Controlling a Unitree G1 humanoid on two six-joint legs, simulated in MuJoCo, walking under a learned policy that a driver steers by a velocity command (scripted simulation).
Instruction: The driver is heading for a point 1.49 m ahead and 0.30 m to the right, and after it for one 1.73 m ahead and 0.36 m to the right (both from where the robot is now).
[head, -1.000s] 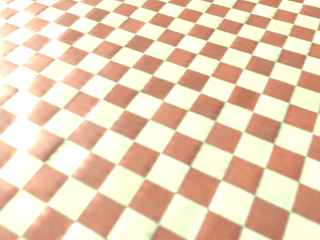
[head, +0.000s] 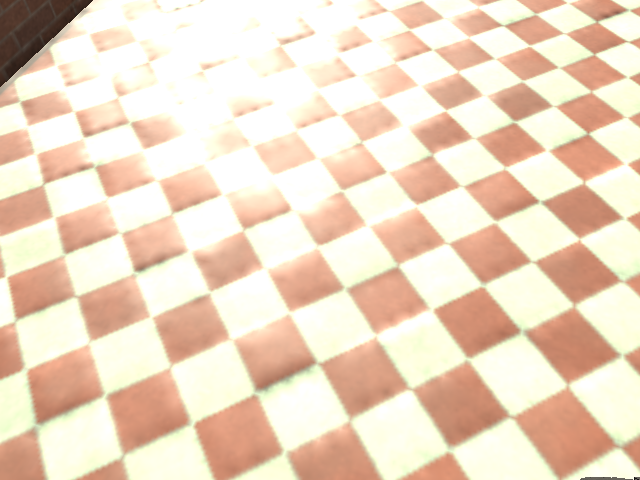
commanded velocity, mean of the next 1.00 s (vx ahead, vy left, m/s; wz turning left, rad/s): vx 0.79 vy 0.00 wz -0.21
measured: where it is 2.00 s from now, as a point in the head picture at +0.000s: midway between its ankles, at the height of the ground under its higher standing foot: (482, 185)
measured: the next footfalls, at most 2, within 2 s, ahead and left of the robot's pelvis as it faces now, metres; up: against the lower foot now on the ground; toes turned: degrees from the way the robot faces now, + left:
left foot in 0.16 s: +0.03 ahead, +0.14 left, +0.00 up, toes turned -13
right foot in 0.58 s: +0.34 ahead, -0.30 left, +0.00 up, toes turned -30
